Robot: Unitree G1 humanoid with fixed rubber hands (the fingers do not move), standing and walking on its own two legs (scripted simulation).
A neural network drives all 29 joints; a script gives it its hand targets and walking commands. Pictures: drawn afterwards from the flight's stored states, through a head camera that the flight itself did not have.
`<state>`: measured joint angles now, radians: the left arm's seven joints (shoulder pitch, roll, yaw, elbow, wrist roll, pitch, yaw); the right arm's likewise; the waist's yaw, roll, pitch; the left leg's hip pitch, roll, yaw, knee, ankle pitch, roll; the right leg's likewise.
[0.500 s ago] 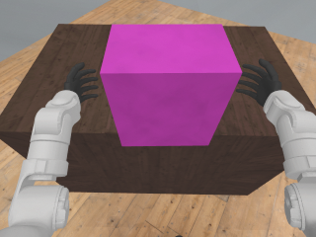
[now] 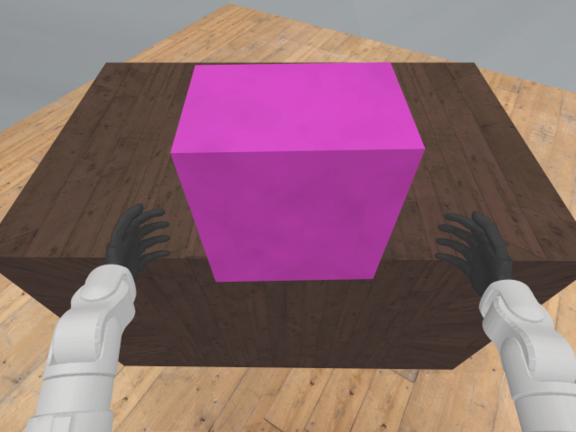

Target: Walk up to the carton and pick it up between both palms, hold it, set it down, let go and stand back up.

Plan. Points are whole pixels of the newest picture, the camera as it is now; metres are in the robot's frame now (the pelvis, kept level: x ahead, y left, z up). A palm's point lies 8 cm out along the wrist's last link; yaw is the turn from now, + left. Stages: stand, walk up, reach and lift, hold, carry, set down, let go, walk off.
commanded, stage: set down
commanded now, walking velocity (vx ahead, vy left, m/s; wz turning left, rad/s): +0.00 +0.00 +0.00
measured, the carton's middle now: (293, 183) +0.45 +0.00 +0.08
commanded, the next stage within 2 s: let go in 1.08 s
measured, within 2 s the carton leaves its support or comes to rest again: neither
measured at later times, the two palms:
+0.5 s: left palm (115, 333) +0.24 +0.25 +0.00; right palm (476, 325) +0.24 -0.24 +0.01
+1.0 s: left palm (113, 387) +0.19 +0.25 -0.04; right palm (453, 377) +0.19 -0.21 -0.05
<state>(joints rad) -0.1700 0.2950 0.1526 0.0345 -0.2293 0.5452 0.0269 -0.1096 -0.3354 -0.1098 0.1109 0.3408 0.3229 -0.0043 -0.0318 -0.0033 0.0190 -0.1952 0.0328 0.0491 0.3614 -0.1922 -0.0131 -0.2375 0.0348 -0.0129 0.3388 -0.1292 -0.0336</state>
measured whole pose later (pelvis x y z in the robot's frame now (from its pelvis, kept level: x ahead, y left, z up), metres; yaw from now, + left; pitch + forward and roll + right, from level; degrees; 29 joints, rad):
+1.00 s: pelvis +0.04 +0.02 +0.00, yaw +0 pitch -2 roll -1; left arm 0.34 0.23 -0.02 0.22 -0.12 0.11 0.02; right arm 0.35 -0.21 -0.09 0.32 0.10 -0.07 0.05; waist 0.03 0.03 0.09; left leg -0.04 0.02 0.06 0.35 -0.26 0.01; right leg -0.07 0.02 0.00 0.30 -0.18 -0.01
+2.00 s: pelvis +0.02 +0.01 -0.01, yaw -4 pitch +2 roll -1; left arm 0.38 0.19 0.02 0.79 0.05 -0.03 -0.02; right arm 0.35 -0.24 -0.05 0.87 -0.05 0.01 0.01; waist -0.01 0.00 -0.03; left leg -0.25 0.06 0.11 0.56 -0.35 0.00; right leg -0.32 0.06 0.05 0.53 -0.25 -0.02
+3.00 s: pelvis +0.00 +0.04 -0.01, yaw -7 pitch +0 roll +1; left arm 0.34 0.12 -0.01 1.02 0.03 0.00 0.03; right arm 0.34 -0.16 -0.02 1.07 -0.03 0.02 -0.03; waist -0.02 0.03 -0.01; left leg -0.22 0.02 0.18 0.51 -0.30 0.04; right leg -0.33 0.03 0.12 0.52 -0.20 0.02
